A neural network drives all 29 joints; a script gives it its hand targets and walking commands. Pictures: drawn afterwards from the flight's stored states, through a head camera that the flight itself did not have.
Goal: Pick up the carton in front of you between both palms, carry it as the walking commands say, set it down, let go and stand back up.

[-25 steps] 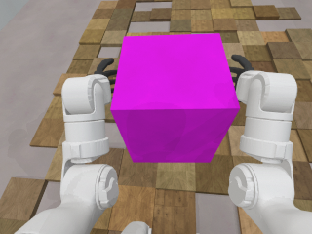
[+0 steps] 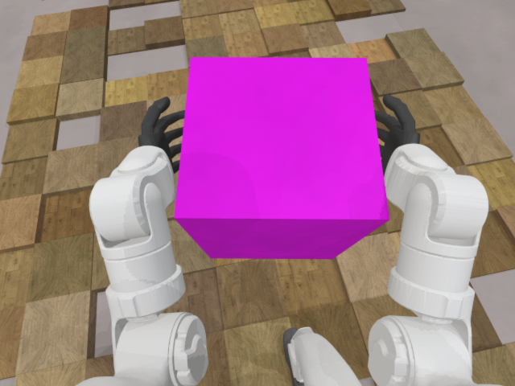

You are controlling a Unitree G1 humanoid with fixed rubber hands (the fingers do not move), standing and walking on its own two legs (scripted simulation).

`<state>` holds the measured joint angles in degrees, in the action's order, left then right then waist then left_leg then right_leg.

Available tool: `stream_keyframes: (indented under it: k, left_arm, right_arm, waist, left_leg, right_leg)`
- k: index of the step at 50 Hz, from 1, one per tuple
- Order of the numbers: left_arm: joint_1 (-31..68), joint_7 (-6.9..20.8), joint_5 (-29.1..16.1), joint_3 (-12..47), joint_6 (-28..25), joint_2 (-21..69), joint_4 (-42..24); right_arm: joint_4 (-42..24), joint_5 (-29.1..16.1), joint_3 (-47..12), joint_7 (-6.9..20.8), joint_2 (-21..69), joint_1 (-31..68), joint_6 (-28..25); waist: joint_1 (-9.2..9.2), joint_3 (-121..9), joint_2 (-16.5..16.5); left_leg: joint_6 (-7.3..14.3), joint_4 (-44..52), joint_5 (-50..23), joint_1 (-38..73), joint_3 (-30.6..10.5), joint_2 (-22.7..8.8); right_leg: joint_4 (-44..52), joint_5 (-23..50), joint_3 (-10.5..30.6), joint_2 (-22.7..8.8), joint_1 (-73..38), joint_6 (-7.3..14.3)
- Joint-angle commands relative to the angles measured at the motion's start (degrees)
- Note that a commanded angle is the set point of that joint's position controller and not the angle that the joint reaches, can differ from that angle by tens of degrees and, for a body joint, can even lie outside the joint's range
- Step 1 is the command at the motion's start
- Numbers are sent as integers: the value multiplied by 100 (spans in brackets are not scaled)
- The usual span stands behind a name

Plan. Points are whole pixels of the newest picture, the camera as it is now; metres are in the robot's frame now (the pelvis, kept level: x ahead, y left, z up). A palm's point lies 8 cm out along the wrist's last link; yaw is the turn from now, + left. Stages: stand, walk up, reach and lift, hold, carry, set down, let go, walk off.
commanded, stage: carry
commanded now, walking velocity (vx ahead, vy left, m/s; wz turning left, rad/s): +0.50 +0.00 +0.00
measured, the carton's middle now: (274, 176) +0.39 -0.06 +0.06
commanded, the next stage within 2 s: none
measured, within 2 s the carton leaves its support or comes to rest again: neither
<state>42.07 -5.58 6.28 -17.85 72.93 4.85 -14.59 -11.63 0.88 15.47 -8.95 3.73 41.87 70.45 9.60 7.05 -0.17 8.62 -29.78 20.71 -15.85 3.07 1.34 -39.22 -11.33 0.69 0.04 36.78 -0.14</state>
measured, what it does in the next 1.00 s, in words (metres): walks ahead: right foot, then left foot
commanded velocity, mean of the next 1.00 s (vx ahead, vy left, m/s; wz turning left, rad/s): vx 0.50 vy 0.00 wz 0.00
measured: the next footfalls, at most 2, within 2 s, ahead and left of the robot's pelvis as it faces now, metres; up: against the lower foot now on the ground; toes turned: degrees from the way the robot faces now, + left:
right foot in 0.04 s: +0.21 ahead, -0.10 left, +0.00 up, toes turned -1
left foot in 0.56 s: +0.53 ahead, +0.06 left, -0.02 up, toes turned +5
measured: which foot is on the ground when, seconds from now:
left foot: down 0.00-0.06, up 0.08-0.54, down 0.56-1.00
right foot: up 0.00-0.02, down 0.04-0.58, up 0.60-1.00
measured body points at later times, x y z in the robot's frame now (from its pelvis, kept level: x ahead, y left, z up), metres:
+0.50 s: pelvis +0.31 -0.03 +0.00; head +0.34 -0.04 +0.45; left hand +0.67 +0.15 +0.11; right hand +0.69 -0.15 +0.11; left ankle +0.46 +0.07 -0.71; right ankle +0.17 -0.10 -0.73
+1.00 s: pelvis +0.60 +0.00 -0.01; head +0.63 +0.01 +0.44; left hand +0.97 +0.14 +0.10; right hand +0.96 -0.16 +0.11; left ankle +0.49 +0.05 -0.75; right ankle +0.74 -0.13 -0.71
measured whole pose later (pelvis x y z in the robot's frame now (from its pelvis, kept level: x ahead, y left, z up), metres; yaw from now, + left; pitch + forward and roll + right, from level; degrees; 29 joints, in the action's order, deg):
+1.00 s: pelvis +0.60 +0.00 -0.01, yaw +1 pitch +5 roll +0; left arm 32.7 -7.2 5.4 -12.8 68.5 2.8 -4.4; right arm 1.1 1.6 11.3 -7.7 2.3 35.5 66.0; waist 4.4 -1.8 1.0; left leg 5.6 -23.2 21.7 -7.0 4.7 4.3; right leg -37.8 -1.4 -2.9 -2.9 37.8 0.8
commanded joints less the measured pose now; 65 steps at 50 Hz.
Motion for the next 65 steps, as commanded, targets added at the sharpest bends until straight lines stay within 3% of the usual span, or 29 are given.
stream_keyframes:
  k: [1,2,3,4,5,7,8,9,16,23,25,27,28,29,30,31,33,35,39,44,51,54,55,56,57,58,60,62,65]
  left_arm:
    - [3240,716,-1295,3635,-108,3897,363]
    - [3232,756,-1330,3615,-45,3828,494]
    - [3213,825,-1439,3620,36,3848,709]
    - [3319,845,-1408,3451,59,3557,1017]
    - [3336,891,-1627,3557,131,3822,1125]
    - [3907,1033,-2087,3785,202,4372,918]
    - [4225,1109,-2323,3897,230,4689,837]
    - [4479,1182,-2552,3970,246,4956,717]
    - [4404,1534,-2950,3964,78,5863,1601]
    - [4223,1576,-3000,4177,-451,6151,1623]
    - [4174,1517,-3024,4310,-521,6101,1494]
    - [3961,1464,-3002,4420,-550,6055,1533]
    - [3857,1441,-2959,4457,-565,6013,1594]
    - [3750,1419,-2902,4466,-555,6045,1691]
    - [3583,1384,-2820,4385,-540,6025,1767]
    - [3519,1332,-2772,4386,-572,6037,1707]
    - [3725,1209,-2739,4403,-672,6115,1311]
    - [3560,1070,-2594,4377,-732,6057,1085]
    - [2993,893,-2289,4388,-809,5835,900]
    - [2922,861,-2148,4566,-785,5402,590]
    - [2731,1063,-2203,4457,-433,5097,1165]
    - [2783,1160,-2270,4300,-345,5189,1497]
    - [2783,1189,-2256,4218,-349,5228,1587]
    - [2681,1215,-2213,4117,-406,5308,1732]
    - [2513,1238,-2245,4090,-450,5410,1793]
    - [2514,1262,-2362,4178,-439,5550,1677]
    - [3056,1311,-2691,4466,-477,5972,1163]
    - [3596,1348,-3008,4693,-528,6175,768]
    - [3745,1382,-3201,4829,-589,6122,627]
  right_arm:
    - [-212,-2990,-4815,1563,5470,4455,132]
    - [46,-2932,-4762,1580,5402,4413,169]
    - [310,-2862,-4653,1588,5234,4477,228]
    - [570,-2777,-4413,1593,5259,4386,343]
    - [677,-2700,-4304,1562,5143,4449,413]
    - [829,-2521,-4083,1506,5355,4545,484]
    - [865,-2398,-3968,1467,5440,4564,494]
    - [899,-2287,-3892,1417,5503,4547,487]
    - [1916,-1302,-3436,1201,5731,3403,267]
    - [1649,-1442,-3709,1298,5975,3509,-148]
    - [1509,-1549,-3778,1318,5919,3515,-192]
    - [1578,-1609,-3768,1365,5832,3260,-223]
    - [1639,-1602,-3709,1415,5772,3071,-244]
    - [1754,-1589,-3635,1460,5638,2946,-251]
    - [1904,-1599,-3618,1486,5574,2770,-288]
    - [1831,-1742,-3722,1534,5785,2669,-326]
    - [1198,-2146,-4063,1632,6213,3366,-401]
    - [690,-2536,-4382,1675,6456,3845,-459]
    - [305,-2727,-4622,1699,6370,3742,-512]
    - [252,-2686,-4709,1743,5963,3480,-504]
    - [1177,-2262,-4308,1717,5574,2745,-258]
    - [1362,-2198,-4184,1731,5673,2857,-187]
    - [1396,-2198,-4167,1739,5766,2943,-168]
    - [1283,-2223,-4159,1756,5896,3151,-146]
    - [1204,-2252,-4171,1773,5983,3255,-128]
    - [1230,-2231,-4232,1757,6113,3218,-142]
    - [1080,-2149,-4109,1692,6160,3170,-213]
    - [955,-2040,-4090,1584,6121,3097,-264]
    - [861,-1879,-4126,1423,5959,2950,-337]
  waist:
    - [-788,-3822,-717]
    - [-1076,-3890,-473]
    - [-1308,-3908,158]
    - [-1305,-4705,1806]
    - [-1309,-4596,1495]
    - [-1258,-3903,598]
    - [-1234,-3748,529]
    - [-1198,-3678,495]
    - [-1320,-3463,671]
    - [-1465,-2830,745]
    - [-1355,-2814,798]
    - [-919,-3239,560]
    - [-682,-3487,158]
    - [-740,-3992,-866]
    - [-570,-4400,-1838]
    - [-517,-4244,-1539]
    - [-608,-3815,-565]
    - [-669,-3795,-283]
    - [-601,-3792,-422]
    - [-498,-3507,-419]
    - [-387,-2720,-596]
    - [-763,-3031,-650]
    - [-953,-3315,-356]
    - [-1212,-3782,492]
    - [-1529,-3999,1851]
    - [-1368,-3923,1460]
    - [-1337,-3652,99]
    - [-1186,-3440,171]
    - [-1208,-3309,575]
  left_leg:
    - [-34,-410,-3826,841,-366,-719]
    - [-204,-1123,-3226,244,-175,-580]
    - [-314,-2185,-485,-748,-134,-279]
    - [-603,-3737,753,-1924,-364,278]
    - [-572,-4550,782,-2348,-693,-11]
    - [-690,-4386,272,-2711,-672,-181]
    - [-735,-4071,99,-2718,-619,-235]
    - [-751,-3758,-67,-2476,-562,-269]
    - [-796,-2189,-751,-2888,-25,-142]
    - [-534,69,-2607,-1952,292,-103]
    - [-342,419,-2750,-1211,348,-93]
    - [-262,703,-2580,484,609,82]
    - [-281,525,-2391,1548,293,-239]
    - [33,-251,-3668,2972,-1311,-1594]
    - [919,105,-2774,3998,-3060,-2228]
    - [969,471,-1846,3887,-3301,-2121]
    - [620,632,-2497,3055,-2594,-1772]
    - [474,777,-2768,2433,-2102,-1637]
    - [547,858,-2994,2454,-1645,-1547]
    - [495,796,-3642,2727,-1267,-1377]
    - [110,545,-4636,2910,-657,-1018]
    - [-333,-629,-5687,2206,-57,-877]
    - [-513,-1431,-5044,1417,200,-669]
    - [-880,-2794,-3640,-405,256,-256]
    - [-1141,-4613,-50,-2080,172,511]
    - [-986,-5373,745,-2690,-297,311]
    - [-732,-4680,384,-2837,-505,-127]
    - [-672,-3730,178,-2459,-423,-277]
    - [-646,-2582,81,-2084,-59,-215]
  right_leg:
    - [1502,1759,-881,338,-3181,145]
    - [1355,1646,-700,13,-4025,263]
    - [926,2577,165,-787,-4880,335]
    - [1286,2541,2878,-2106,-5895,1195]
    - [1380,1639,3215,-2223,-5896,1401]
    - [1385,2600,2311,-1754,-5278,1144]
    - [1416,3047,2030,-1620,-5116,1036]
    - [1550,3165,1722,-1435,-4905,823]
    - [1724,3826,989,-1234,-5225,804]
    - [1834,3441,353,-987,-4757,807]
    - [1622,3554,209,-987,-4515,714]
    - [424,3921,-263,-752,-4009,411]
    - [-528,2870,-391,-538,-3216,300]
    - [-1718,62,-440,-251,-1848,195]
    - [-3213,-2099,-118,441,-184,56]
    - [-3614,-2018,129,248,494,132]
    - [-3175,-1373,114,-68,511,163]
    - [-2732,-1036,66,-199,93,79]
    - [-1945,-865,-132,-272,341,-38]
    - [-1000,340,-216,-364,717,-39]
    - [1090,1605,-728,-42,158,227]
    - [1797,1557,-1195,300,-1911,414]
    - [1747,1577,-1213,243,-3181,447]
    - [1351,1815,475,-725,-4925,1053]
    - [1507,3507,2337,-1849,-5999,1746]
    - [1417,4020,2268,-1918,-6056,1808]
    - [1556,3036,1831,-1777,-5299,1383]
    - [1915,1804,1476,-1559,-4480,1116]
    - [2110,1545,1034,-1495,-3772,1215]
